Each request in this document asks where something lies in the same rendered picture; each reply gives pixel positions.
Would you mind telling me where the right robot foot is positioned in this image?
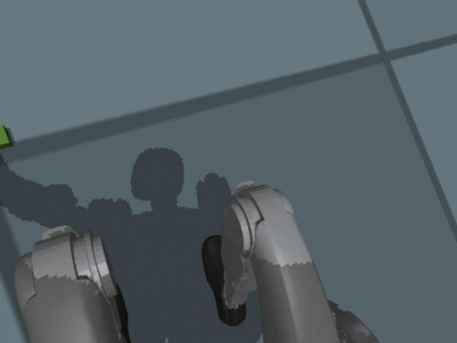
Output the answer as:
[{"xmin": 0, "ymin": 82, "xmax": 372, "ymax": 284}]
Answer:
[{"xmin": 202, "ymin": 235, "xmax": 246, "ymax": 327}]

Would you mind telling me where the small box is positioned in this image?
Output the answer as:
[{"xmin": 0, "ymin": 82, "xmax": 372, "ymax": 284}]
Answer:
[{"xmin": 0, "ymin": 125, "xmax": 14, "ymax": 149}]

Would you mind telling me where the left robot foot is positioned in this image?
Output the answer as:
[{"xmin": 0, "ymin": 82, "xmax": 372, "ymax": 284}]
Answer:
[{"xmin": 114, "ymin": 283, "xmax": 131, "ymax": 343}]

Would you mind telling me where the right robot hand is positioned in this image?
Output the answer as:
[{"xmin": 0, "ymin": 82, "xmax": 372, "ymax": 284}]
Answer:
[{"xmin": 328, "ymin": 300, "xmax": 380, "ymax": 343}]

